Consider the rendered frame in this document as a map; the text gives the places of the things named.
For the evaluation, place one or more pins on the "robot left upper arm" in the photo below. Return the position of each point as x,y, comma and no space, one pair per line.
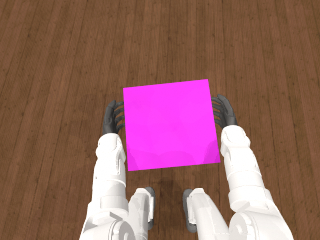
114,230

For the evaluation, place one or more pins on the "right robot foot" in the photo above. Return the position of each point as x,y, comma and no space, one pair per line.
190,226

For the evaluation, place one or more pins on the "right robot forearm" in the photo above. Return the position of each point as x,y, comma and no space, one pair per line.
247,190

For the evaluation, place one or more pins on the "robot right thigh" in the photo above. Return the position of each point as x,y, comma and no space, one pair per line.
209,221

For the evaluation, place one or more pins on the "left robot forearm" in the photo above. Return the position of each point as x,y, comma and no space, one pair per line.
109,201

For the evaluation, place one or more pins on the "robot right upper arm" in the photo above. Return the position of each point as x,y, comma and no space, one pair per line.
250,225

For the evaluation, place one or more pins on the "carton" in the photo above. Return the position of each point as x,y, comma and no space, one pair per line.
170,125

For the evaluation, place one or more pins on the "left robot hand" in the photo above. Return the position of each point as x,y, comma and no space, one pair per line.
110,121

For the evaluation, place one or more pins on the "right robot hand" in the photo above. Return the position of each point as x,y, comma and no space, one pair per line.
226,114

